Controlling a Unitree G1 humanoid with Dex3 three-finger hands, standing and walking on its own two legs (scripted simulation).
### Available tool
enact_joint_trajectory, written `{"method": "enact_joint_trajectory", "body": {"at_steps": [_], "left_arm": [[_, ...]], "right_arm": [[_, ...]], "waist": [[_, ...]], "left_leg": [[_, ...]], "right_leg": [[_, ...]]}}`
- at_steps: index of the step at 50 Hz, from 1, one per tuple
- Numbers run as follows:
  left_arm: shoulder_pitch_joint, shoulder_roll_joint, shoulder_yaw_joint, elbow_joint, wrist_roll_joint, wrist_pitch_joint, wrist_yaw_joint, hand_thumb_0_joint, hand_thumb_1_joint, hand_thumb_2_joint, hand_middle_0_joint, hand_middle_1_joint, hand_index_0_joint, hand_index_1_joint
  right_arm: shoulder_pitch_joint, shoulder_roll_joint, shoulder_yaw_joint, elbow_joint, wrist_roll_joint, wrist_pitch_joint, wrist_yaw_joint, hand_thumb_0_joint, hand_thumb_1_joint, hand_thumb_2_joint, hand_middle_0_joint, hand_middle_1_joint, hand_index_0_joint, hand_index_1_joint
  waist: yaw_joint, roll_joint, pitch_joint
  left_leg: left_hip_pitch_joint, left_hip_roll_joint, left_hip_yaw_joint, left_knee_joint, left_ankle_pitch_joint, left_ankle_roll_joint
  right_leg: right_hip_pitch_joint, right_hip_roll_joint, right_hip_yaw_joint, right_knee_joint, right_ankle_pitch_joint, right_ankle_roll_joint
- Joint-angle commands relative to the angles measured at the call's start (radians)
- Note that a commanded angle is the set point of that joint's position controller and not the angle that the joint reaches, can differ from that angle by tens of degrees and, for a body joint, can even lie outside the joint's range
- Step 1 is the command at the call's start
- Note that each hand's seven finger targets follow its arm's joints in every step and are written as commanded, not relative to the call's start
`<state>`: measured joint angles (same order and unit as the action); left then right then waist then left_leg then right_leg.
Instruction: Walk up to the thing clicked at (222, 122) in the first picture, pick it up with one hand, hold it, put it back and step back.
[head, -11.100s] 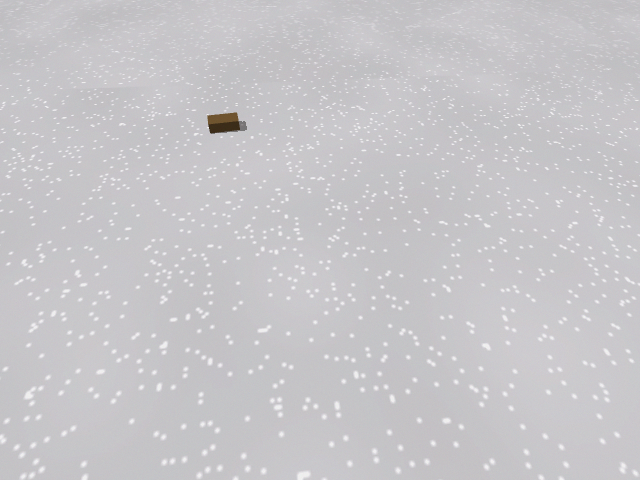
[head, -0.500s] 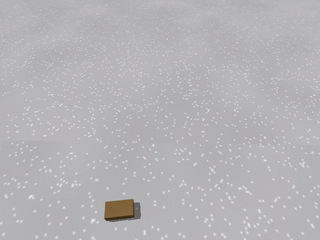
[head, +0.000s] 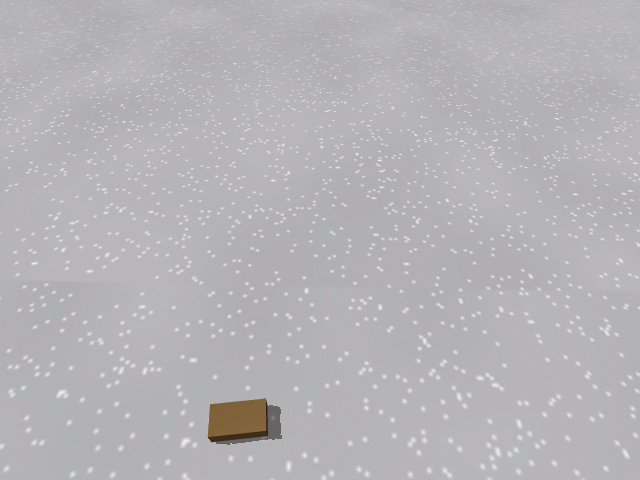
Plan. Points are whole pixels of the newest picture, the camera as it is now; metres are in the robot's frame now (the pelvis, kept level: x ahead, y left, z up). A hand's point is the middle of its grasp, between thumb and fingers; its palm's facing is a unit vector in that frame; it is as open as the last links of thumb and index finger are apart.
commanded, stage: stand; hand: left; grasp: from above
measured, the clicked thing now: (239, 420) +0.40 +0.22 -0.75
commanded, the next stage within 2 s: rise first in 1.14 s
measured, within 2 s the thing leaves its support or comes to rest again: neither
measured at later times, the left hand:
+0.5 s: hand out of the picture +0.07 +0.25 -0.16, palm faces -0.04 -0.94 -0.34, open 7.4 cm
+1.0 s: hand out of the picture +0.08 +0.26 -0.16, palm faces -0.03 -0.94 -0.34, open 7.4 cm
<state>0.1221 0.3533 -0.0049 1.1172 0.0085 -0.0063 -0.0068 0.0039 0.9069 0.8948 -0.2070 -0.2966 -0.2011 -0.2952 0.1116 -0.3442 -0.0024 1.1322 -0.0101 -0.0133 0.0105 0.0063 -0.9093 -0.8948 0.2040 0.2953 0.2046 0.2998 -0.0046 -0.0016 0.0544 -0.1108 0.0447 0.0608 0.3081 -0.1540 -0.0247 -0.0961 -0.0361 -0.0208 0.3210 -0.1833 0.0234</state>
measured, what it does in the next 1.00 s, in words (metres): stands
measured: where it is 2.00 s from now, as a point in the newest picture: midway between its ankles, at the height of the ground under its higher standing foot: outside the picture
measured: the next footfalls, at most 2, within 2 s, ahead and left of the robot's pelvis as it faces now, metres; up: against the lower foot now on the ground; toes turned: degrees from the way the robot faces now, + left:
none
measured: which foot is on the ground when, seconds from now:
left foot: down 0.00-1.00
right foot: down 0.00-1.00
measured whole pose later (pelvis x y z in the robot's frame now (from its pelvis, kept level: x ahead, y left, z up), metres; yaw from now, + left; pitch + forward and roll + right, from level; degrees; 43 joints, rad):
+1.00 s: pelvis +0.01 +0.00 +0.00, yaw +0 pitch -2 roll +0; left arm 0.12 0.35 0.00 1.12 0.01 0.00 -0.01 0.00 0.91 0.89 -0.21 -0.30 -0.20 -0.30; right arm 0.11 -0.35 0.00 1.13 -0.01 -0.01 0.01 0.01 -0.91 -0.89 0.20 0.30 0.20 0.30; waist 0.00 0.00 0.05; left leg -0.10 0.04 0.06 0.31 -0.17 -0.02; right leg -0.09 -0.04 -0.02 0.31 -0.20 0.03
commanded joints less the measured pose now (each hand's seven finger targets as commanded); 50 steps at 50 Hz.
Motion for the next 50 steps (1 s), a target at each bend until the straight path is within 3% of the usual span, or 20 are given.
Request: {"method": "enact_joint_trajectory", "body": {"at_steps": [1,50], "left_arm": [[-0.030,0.217,0.040,-0.056,0.002,-0.023,0.012,0.000,0.899,0.900,-0.200,-0.300,-0.200,-0.300],[-0.032,0.212,0.044,-0.058,0.002,-0.024,0.015,0.000,0.899,0.900,-0.200,-0.300,-0.200,-0.300]], "right_arm": [[-0.033,-0.212,-0.043,-0.050,-0.001,-0.015,-0.012,0.000,-0.900,-0.900,0.200,0.300,0.200,0.300],[-0.030,-0.215,-0.041,-0.061,-0.001,-0.016,-0.017,0.000,-0.900,-0.900,0.200,0.300,0.200,0.300]], "waist": [[0.001,-0.003,-0.062],[0.000,-0.004,-0.087]], "left_leg": [[0.039,0.106,-0.095,-0.043,0.092,0.028],[0.056,0.108,-0.087,-0.031,0.169,0.032]], "right_leg": [[-0.033,-0.106,0.082,-0.065,0.100,-0.041],[-0.005,-0.112,0.070,-0.048,0.191,-0.038]]}}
